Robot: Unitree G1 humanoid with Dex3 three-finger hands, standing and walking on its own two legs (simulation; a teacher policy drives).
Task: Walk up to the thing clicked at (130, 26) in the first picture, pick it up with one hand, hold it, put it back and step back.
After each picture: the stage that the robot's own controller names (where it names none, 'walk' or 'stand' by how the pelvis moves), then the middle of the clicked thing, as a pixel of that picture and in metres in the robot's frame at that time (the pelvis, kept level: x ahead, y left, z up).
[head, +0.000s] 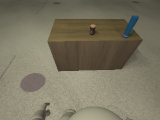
stand; (129, 27) +1.02 -0.40 +0.02
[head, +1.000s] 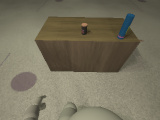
walk; (125, 27) +0.91 -0.29 +0.06
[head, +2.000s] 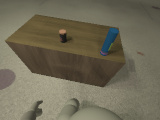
walk; (108, 43) +0.62 -0.06 +0.05
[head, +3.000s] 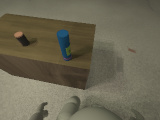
stand; (65, 47) +0.45 +0.23 +0.06
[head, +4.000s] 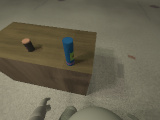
stand; (69, 53) +0.46 +0.19 +0.04
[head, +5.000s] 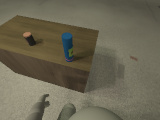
stand; (68, 49) +0.49 +0.19 +0.04
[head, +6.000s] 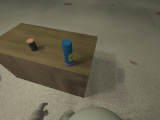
stand; (68, 54) +0.48 +0.21 +0.02
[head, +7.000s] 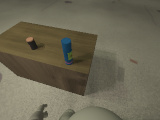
stand; (67, 53) +0.49 +0.21 +0.02
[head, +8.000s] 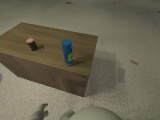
stand; (67, 54) +0.47 +0.21 +0.02
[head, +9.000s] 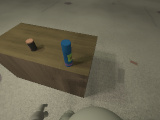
stand; (67, 54) +0.47 +0.21 +0.02
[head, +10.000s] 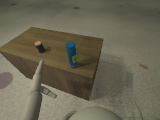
rise first; (72, 56) +0.47 +0.20 +0.02
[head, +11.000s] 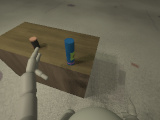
go down; (70, 53) +0.50 +0.18 +0.03
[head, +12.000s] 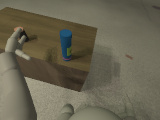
go down; (66, 47) +0.48 +0.18 +0.06
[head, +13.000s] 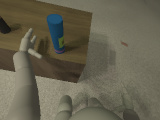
close in; (57, 38) +0.49 +0.19 +0.10
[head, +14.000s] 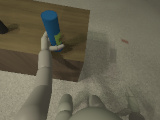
close; (54, 35) +0.50 +0.20 +0.11
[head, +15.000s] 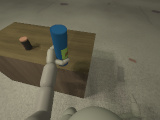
lift; (61, 49) +0.36 +0.18 +0.21
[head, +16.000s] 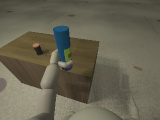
lift; (64, 51) +0.33 +0.17 +0.24
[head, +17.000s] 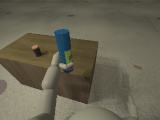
hold; (65, 53) +0.34 +0.16 +0.22
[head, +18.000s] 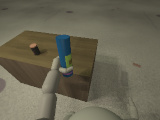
hold; (65, 57) +0.33 +0.16 +0.18
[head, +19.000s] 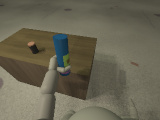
crouch; (63, 57) +0.33 +0.18 +0.17
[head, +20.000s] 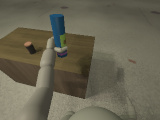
crouch; (59, 38) +0.44 +0.20 +0.23
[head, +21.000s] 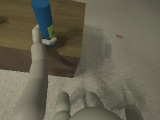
lower; (46, 28) +0.53 +0.21 +0.12
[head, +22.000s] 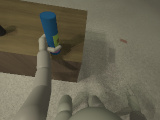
lower; (52, 37) +0.49 +0.20 +0.11
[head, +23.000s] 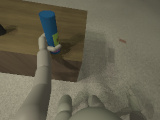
lower; (51, 36) +0.50 +0.20 +0.11
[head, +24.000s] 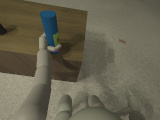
lower; (52, 36) +0.50 +0.20 +0.11
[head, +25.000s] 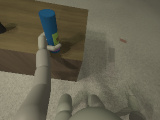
loosen; (51, 35) +0.50 +0.20 +0.12
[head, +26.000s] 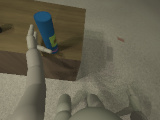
withdraw; (49, 37) +0.49 +0.21 +0.11
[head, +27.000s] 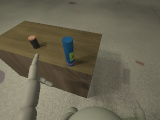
sink last; (69, 53) +0.46 +0.20 +0.07
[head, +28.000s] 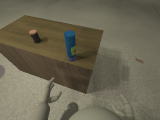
stand; (70, 47) +0.49 +0.19 +0.07
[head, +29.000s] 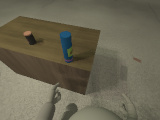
stand; (67, 49) +0.47 +0.20 +0.08
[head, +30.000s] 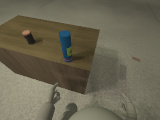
stand; (66, 48) +0.47 +0.20 +0.09
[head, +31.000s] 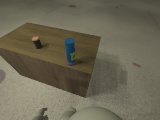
stand; (70, 53) +0.49 +0.19 +0.04
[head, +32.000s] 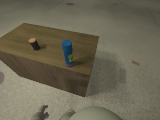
stand; (68, 55) +0.47 +0.20 +0.02
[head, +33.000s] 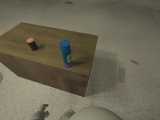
stand; (66, 55) +0.46 +0.21 +0.02
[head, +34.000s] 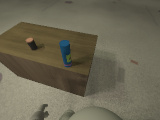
walk; (66, 55) +0.46 +0.21 +0.02
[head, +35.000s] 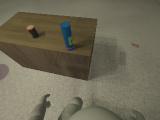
walk; (68, 38) +0.58 +0.23 +0.04
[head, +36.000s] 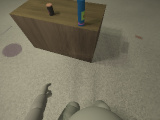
walk; (81, 13) +0.91 +0.16 +0.05
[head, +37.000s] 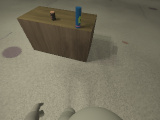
walk; (78, 18) +1.11 +0.22 +0.04
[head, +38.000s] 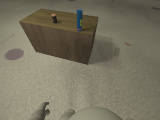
stand; (79, 21) +1.08 +0.20 +0.02
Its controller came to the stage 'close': yes
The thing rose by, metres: 0.21
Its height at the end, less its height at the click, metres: +0.00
